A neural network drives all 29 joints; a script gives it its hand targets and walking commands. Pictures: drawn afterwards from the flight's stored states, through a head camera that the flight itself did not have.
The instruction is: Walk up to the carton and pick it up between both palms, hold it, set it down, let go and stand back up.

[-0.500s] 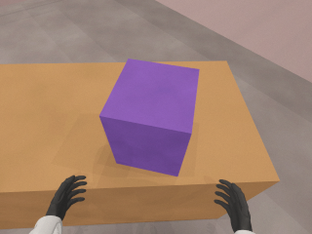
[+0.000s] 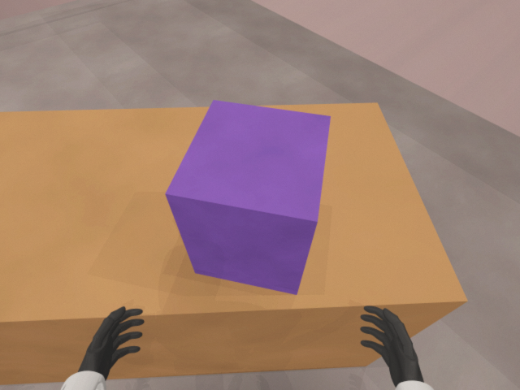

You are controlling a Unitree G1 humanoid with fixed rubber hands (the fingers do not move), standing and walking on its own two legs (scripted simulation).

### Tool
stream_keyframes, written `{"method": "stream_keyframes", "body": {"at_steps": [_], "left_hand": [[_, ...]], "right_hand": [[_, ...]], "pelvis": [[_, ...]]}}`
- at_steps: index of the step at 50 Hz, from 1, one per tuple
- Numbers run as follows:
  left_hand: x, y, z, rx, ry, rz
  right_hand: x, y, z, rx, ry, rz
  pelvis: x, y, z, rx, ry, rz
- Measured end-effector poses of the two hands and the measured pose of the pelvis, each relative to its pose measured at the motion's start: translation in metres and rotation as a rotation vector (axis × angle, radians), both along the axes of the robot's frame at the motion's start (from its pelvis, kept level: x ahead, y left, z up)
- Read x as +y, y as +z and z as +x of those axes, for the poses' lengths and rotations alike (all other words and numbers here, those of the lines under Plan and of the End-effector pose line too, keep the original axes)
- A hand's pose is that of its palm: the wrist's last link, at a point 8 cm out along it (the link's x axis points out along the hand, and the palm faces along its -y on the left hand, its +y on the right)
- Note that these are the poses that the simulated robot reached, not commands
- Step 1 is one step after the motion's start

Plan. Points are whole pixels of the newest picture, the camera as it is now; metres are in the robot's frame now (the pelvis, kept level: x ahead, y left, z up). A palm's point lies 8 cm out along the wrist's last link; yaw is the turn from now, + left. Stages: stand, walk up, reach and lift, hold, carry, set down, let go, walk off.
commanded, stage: set down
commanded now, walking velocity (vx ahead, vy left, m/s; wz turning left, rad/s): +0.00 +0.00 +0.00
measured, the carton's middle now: (256, 201) +0.41 +0.00 +0.02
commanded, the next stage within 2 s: let go in 0.50 s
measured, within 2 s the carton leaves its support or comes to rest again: neither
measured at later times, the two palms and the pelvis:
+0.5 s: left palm (103, 389) +0.16 +0.25 -0.07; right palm (409, 366) +0.15 -0.21 -0.07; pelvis +0.00 +0.00 +0.00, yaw +0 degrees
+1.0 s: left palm out of the picture +0.15 +0.25 -0.08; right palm (406, 369) +0.14 -0.22 -0.08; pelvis +0.00 +0.00 +0.00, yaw +0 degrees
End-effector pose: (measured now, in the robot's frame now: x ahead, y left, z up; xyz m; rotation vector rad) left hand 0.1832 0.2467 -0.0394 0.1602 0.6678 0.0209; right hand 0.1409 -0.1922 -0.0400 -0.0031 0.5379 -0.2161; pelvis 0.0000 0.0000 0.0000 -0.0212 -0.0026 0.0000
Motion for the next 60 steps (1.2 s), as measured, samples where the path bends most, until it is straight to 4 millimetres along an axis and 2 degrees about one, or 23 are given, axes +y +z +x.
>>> {"method": "stream_keyframes", "body": {"at_steps": [11, 19, 29, 40, 51, 54, 60], "left_hand": [[-0.002, -0.015, -0.012, 0.068, 0.042, 0.003], [-0.002, -0.021, -0.017, 0.094, 0.06, 0.019], [-0.001, -0.031, -0.028, 0.149, 0.077, 0.032], [-0.002, -0.036, -0.033, 0.172, 0.076, 0.035], [-0.001, -0.037, -0.034, 0.172, 0.074, 0.041], [0.0, -0.04, -0.038, 0.167, 0.052, 0.077], [-0.003, -0.044, -0.047, 0.177, 0.044, 0.108]], "right_hand": [[-0.013, -0.018, -0.011, 0.081, 0.024, -0.026], [-0.023, -0.021, -0.004, 0.086, 0.051, -0.043], [-0.023, -0.031, 0.007, 0.122, 0.081, -0.036], [-0.023, -0.041, -0.001, 0.172, 0.078, -0.022], [-0.023, -0.04, 0.002, 0.16, 0.086, -0.031], [-0.033, -0.047, -0.005, 0.245, 0.096, -0.074], [-0.07, -0.051, -0.025, 0.351, 0.075, -0.149]], "pelvis": [[0.0, 0.0, 0.0, 0.0, 0.0, 0.0], [0.0, 0.0, 0.0, 0.0, 0.0, 0.0], [0.0, 0.0, 0.0, 0.0, 0.0, 0.0], [0.0, 0.0, 0.0, 0.0, 0.0, 0.0], [0.0, 0.0, 0.0, 0.0, 0.0, 0.0], [-0.002, -0.001, 0.0, -0.008, 0.0, 0.002], [-0.008, -0.003, -0.002, -0.015, 0.0, 0.01]]}}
